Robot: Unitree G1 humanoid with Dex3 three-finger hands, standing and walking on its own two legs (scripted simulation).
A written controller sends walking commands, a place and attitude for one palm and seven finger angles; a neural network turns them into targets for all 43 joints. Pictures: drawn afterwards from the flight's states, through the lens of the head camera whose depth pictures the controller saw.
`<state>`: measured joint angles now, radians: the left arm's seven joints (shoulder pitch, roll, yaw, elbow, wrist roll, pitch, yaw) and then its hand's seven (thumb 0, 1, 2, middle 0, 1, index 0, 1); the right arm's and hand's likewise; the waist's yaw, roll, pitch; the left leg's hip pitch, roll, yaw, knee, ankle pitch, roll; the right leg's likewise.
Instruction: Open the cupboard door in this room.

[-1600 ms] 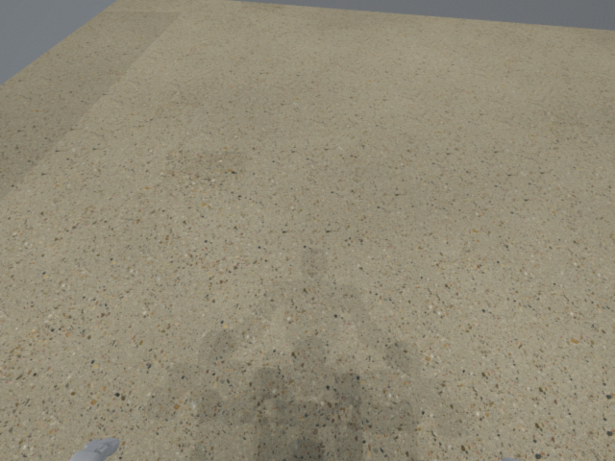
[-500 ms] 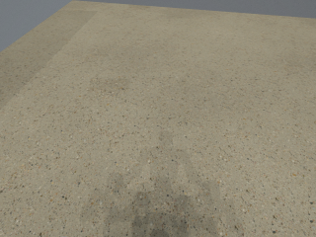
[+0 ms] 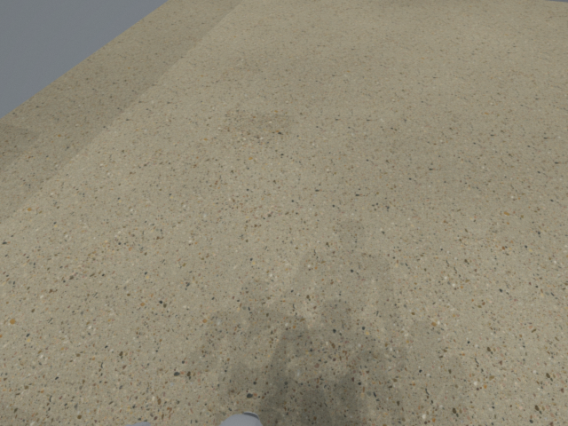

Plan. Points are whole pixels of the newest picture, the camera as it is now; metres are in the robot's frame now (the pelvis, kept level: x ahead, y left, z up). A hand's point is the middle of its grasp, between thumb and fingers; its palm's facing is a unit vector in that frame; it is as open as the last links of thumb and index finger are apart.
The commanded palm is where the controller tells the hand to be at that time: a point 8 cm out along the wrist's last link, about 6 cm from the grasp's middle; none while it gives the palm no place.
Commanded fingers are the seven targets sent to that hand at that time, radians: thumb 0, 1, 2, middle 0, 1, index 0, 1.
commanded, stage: turn or walk to find it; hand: left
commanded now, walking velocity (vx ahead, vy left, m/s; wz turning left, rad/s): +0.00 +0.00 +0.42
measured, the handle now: out of the picture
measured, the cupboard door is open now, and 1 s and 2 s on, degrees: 0 0 0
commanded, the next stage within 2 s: stand and wait in 1.42 s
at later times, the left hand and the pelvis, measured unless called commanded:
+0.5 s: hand out of the picture -0.04 +0.26 -0.17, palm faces +0.27 -0.93 -0.25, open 7.4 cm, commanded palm none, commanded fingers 0.00 0.90 0.90 -0.20 -0.30 -0.20 -0.30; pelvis -0.02 +0.04 +0.01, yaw +13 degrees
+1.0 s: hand out of the picture -0.05 +0.20 -0.15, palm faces +0.45 -0.86 -0.25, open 7.4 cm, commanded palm none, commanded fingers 0.00 0.90 0.90 -0.20 -0.30 -0.20 -0.30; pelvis -0.03 +0.00 +0.01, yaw +27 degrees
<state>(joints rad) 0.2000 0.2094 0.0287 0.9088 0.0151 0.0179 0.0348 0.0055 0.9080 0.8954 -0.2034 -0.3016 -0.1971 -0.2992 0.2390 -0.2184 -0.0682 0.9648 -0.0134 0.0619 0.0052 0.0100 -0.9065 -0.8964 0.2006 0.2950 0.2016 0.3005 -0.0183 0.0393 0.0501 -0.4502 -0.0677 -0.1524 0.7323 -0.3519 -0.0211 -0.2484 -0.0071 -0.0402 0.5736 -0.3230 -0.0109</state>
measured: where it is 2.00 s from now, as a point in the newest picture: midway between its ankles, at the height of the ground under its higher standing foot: outside the picture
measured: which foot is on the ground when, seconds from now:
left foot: up 0.00-0.30, down 0.32-0.74, up 0.76-1.00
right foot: down 0.00-0.34, up 0.36-0.72, down 0.74-1.00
